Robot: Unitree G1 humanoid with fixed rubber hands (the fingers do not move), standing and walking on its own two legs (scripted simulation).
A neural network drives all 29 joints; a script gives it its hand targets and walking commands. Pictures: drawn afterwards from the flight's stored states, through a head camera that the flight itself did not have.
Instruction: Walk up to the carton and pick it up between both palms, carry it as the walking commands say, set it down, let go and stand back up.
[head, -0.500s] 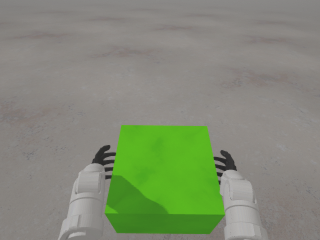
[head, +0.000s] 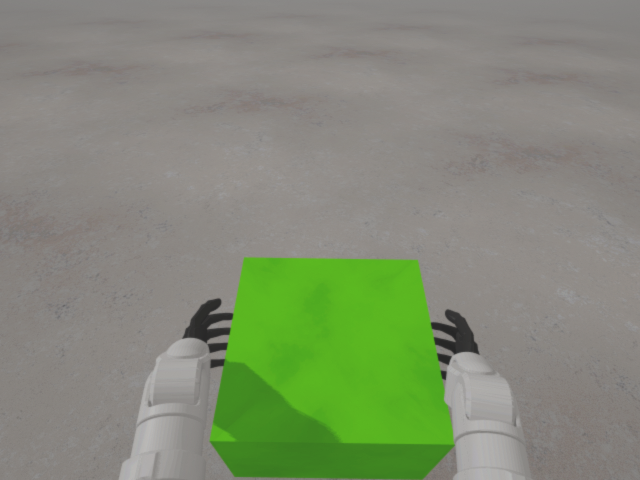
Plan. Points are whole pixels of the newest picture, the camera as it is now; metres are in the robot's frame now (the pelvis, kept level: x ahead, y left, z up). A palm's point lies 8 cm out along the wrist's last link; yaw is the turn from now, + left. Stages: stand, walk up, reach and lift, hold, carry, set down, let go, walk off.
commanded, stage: reach and lift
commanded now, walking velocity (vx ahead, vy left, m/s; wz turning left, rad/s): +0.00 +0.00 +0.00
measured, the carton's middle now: (329, 364) +0.32 +0.01 -0.02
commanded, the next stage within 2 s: hold in 0.14 s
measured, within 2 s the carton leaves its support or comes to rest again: neither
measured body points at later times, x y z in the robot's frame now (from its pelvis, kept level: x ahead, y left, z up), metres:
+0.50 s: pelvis -0.01 +0.01 +0.00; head -0.09 +0.00 +0.44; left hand +0.29 +0.19 +0.05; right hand +0.28 -0.16 +0.04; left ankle +0.00 +0.13 -0.75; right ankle -0.01 -0.10 -0.75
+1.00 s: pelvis +0.03 +0.05 +0.00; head +0.03 +0.04 +0.45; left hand +0.35 +0.24 +0.05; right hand +0.36 -0.11 +0.05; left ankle +0.03 +0.18 -0.74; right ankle -0.01 -0.10 -0.75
